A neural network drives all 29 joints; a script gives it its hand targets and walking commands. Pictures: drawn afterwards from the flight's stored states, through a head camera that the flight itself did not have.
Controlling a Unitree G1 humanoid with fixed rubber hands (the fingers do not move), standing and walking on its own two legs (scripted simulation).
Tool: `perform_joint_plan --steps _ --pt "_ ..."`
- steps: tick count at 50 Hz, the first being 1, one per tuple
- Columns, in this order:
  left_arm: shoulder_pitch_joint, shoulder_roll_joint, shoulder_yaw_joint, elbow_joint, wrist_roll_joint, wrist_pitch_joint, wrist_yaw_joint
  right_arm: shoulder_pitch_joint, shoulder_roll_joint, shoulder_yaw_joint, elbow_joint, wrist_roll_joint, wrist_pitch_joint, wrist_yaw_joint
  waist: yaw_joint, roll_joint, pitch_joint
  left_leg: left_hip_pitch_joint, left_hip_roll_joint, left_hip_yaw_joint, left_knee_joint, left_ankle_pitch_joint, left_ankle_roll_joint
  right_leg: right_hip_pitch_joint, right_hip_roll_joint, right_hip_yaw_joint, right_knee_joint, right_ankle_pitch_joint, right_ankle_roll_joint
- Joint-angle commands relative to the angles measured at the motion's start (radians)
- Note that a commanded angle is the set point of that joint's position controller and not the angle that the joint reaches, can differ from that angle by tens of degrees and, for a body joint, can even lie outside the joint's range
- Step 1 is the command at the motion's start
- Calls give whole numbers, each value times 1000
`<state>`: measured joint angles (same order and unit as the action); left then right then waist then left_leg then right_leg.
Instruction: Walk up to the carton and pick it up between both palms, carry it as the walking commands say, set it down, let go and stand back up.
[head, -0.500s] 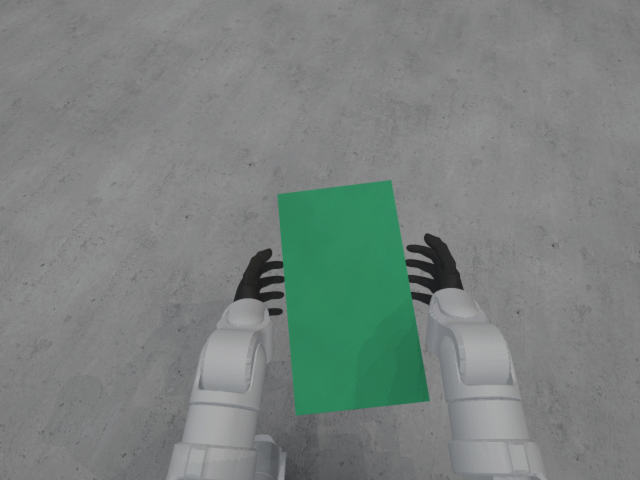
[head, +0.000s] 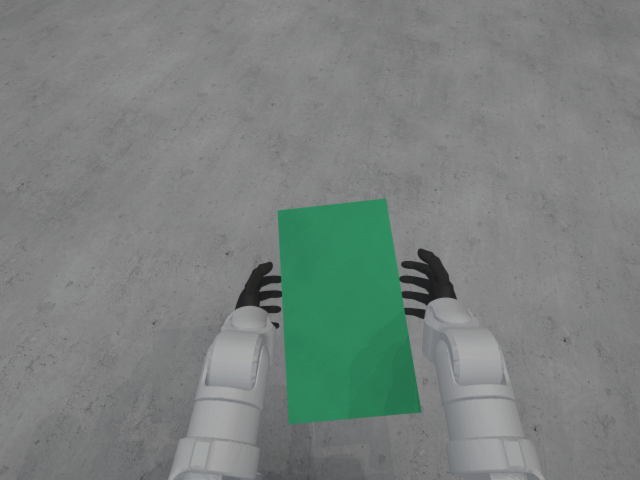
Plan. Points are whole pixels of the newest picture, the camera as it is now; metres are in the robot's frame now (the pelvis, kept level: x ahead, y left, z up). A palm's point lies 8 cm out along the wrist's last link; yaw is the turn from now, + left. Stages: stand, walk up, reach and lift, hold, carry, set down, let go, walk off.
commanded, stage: carry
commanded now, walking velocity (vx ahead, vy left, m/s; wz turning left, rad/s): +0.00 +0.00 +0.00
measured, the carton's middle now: (343, 318) +0.36 -0.02 -0.11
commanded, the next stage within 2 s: none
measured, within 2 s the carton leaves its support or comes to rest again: neither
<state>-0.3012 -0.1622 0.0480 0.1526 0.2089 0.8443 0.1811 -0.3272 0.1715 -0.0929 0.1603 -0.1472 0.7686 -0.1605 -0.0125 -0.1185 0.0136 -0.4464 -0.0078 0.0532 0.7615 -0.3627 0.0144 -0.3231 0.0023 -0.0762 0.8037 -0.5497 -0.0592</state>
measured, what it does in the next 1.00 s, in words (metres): walks ahead: right foot, then left foot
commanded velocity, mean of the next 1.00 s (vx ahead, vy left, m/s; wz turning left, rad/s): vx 0.00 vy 0.00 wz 0.00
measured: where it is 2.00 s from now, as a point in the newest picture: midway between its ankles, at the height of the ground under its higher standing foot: (296, 178)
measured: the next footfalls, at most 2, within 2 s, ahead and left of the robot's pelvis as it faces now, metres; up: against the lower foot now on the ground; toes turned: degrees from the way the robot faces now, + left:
right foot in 0.18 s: +0.16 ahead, -0.07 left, +0.00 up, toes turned -6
left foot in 0.44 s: +0.45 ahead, +0.12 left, +0.00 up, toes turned +2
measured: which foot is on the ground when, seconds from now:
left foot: down 0.00-0.20, up 0.22-0.42, down 0.44-0.72, up 0.74-0.86, down 0.88-1.00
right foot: down 0.00-0.02, up 0.04-0.16, down 0.18-0.46, up 0.48-0.68, down 0.70-0.94, up 0.96-1.00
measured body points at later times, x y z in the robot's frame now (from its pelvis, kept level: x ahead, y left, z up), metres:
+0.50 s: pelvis +0.34 +0.04 -0.02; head +0.40 +0.06 +0.43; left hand +0.66 +0.15 -0.01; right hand +0.67 -0.09 +0.01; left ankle +0.41 +0.11 -0.71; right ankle +0.15 -0.07 -0.65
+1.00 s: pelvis +0.62 +0.06 +0.00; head +0.64 +0.07 +0.45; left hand +0.94 +0.15 +0.01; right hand +0.94 -0.08 +0.04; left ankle +0.51 +0.15 -0.70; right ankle +0.53 -0.04 -0.68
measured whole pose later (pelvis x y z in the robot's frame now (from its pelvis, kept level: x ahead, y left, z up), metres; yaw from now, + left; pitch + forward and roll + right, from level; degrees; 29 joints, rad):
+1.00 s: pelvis +0.62 +0.06 +0.00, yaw -4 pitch +6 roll -2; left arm -0.28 -0.16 0.06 0.20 0.20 0.82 0.18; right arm -0.35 0.18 -0.10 0.20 -0.17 0.78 -0.15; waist -0.01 0.01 -0.06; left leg -0.27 0.05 0.09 0.74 -0.56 0.02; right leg -0.42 0.02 -0.09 0.94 -0.57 -0.01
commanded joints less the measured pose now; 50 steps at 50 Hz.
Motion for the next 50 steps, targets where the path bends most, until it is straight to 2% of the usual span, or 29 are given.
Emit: perform_joint_plan --steps 1,3,4,7,8,9,10,11,15,17,20,21,23,24,25,26,28,31,34,36,37,39,43,44,45,46,47,48,50 --pt "-750 -1115 -716 -385 -407 -160 -305 -332 1168 581 -108 256 -66 280 -47 605 -651 921 309 -349 -26 1973 269 -387 60 16 316 -6 99" --pt "-770 -1052 -664 -302 -396 -147 -306 -373 1089 570 -93 217 -49 261 -72 376 -525 1001 317 -336 -61 1824 226 -655 58 -7 307 -248 67" --pt "-838 -1067 -686 -547 -495 -149 -285 -446 1107 617 -353 314 -51 236 -75 273 -470 1028 303 -352 -32 1789 197 -731 52 -15 243 -285 67" --pt "-538 -1006 -583 -258 -390 -111 -280 -298 1025 567 -202 227 -18 232 -37 190 -525 784 178 -163 17 1657 103 -346 89 -119 -149 86 74" --pt "-532 -1022 -591 -271 -383 -111 -292 -296 1038 612 -218 235 -19 243 5 96 -613 501 145 -40 200 1448 50 107 61 -88 -372 522 47" --pt "-483 -1038 -564 -226 -375 -116 -293 -428 1042 654 -286 268 -27 249 29 -65 -706 161 98 18 449 1039 -39 533 -85 115 -209 1319 -65" --pt "-434 -1021 -543 -206 -351 -121 -292 -410 1068 681 -291 285 -23 268 37 -356 -695 -257 -74 26 669 -182 -74 869 -304 381 -120 2273 -214" --pt "-456 -1017 -545 -185 -326 -131 -287 -446 1071 679 -203 289 -25 285 47 -290 -701 -324 -75 -96 614 -431 -76 906 -366 503 -115 2315 -278" --pt "-540 -1042 -556 -316 -323 -146 -266 -585 1074 720 -324 361 -46 285 89 -46 -341 -793 -9 -80 632 -578 8 866 -304 479 -117 1788 -203" --pt "-596 -1045 -594 -347 -329 -133 -252 -540 1018 653 -292 314 -35 277 66 96 -413 -648 13 -15 385 -375 10 750 -270 363 -119 1665 -153" --pt "-599 -1023 -635 -387 -373 -115 -265 -385 1033 608 -254 263 -24 263 -6 80 -559 126 -112 184 -204 345 8 358 -102 66 39 1507 -19" --pt "-611 -1022 -653 -364 -383 -109 -273 -337 1080 603 -185 241 -23 269 -50 107 -649 404 -49 92 -276 683 32 243 -118 28 197 1268 24" --pt "-542 -1084 -723 -402 -428 -113 -295 -330 1086 601 -259 252 -45 266 -10 558 -785 888 399 -469 -95 2127 256 -205 100 43 591 -101 104" --pt "-621 -1099 -731 -385 -460 -124 -305 -267 1099 554 -219 229 -47 265 -31 558 -782 887 368 -463 -106 2004 314 -236 115 105 637 -83 105" --pt "-723 -1062 -688 -423 -469 -115 -293 -393 1071 578 -301 260 -36 252 -42 324 -673 783 363 -458 -125 1769 298 -315 80 120 634 -98 83" --pt "-668 -1071 -673 -400 -461 -106 -281 -423 1039 573 -344 261 -34 239 -49 270 -607 787 342 -441 -143 1590 278 -434 55 124 607 -115 72" --pt "-551 -1072 -655 -494 -509 -86 -257 -336 1046 582 -470 311 -9 201 -65 260 -578 871 333 -459 -73 1517 274 -620 -3 170 424 -266 58" --pt "-362 -960 -510 -216 -376 -69 -245 -254 965 572 -300 234 12 197 -55 115 -645 848 297 -370 -51 1458 214 -494 0 98 55 -93 64" --pt "-383 -1034 -482 -106 -312 -127 -286 -471 1028 691 -281 273 -37 249 -2 103 -649 392 188 -106 -11 1025 80 164 3 38 -283 645 18" --pt "-444 -1050 -515 -184 -315 -153 -291 -468 1093 748 -284 321 -40 280 12 -169 -679 59 26 -19 212 198 -34 491 -256 318 -134 1889 -160" --pt "-439 -1046 -471 -62 -258 -142 -292 -608 1060 717 -265 318 -49 287 37 -262 -633 -60 -54 -61 299 -306 -62 570 -329 420 -136 2081 -246" --pt "-503 -1047 -501 -164 -279 -153 -284 -555 1073 710 -226 336 -50 299 26 -35 -529 -133 8 -93 191 -359 -34 522 -337 389 -160 1798 -238" --pt "-570 -1059 -523 -179 -263 -148 -265 -551 1064 645 -168 311 -46 305 9 -13 -522 -27 -4 40 -177 -65 -47 505 -243 225 -67 1775 -110" --pt "-601 -1054 -548 -200 -285 -150 -265 -553 1082 635 -141 299 -49 303 -3 18 -596 168 22 24 -224 237 -19 416 -215 169 -20 1638 -53" --pt "-591 -1064 -572 -204 -301 -146 -266 -492 1104 611 -103 285 -44 304 -14 178 -635 415 99 -58 -219 807 7 202 -165 122 97 1240 -6" --pt "-624 -1086 -612 -218 -323 -146 -277 -439 1104 591 -93 281 -54 294 -35 485 -589 689 201 -167 -80 1694 72 -145 -48 -9 240 762 54" --pt "-679 -1115 -647 -232 -353 -145 -286 -379 1119 546 -49 255 -50 278 -25 652 -524 895 260 -252 -48 2059 148 -434 60 -67 176 -9 63" --pt "-684 -1131 -645 -209 -358 -140 -283 -371 1114 550 -73 246 -42 277 -41 622 -471 938 268 -279 -89 2032 140 -552 76 -63 159 -175 48" --pt "-729 -1056 -591 -209 -366 -149 -302 -406 1078 556 -72 216 -38 275 -53 271 -382 884 242 -226 -67 1824 93 -549 87 -122 35 -79 52"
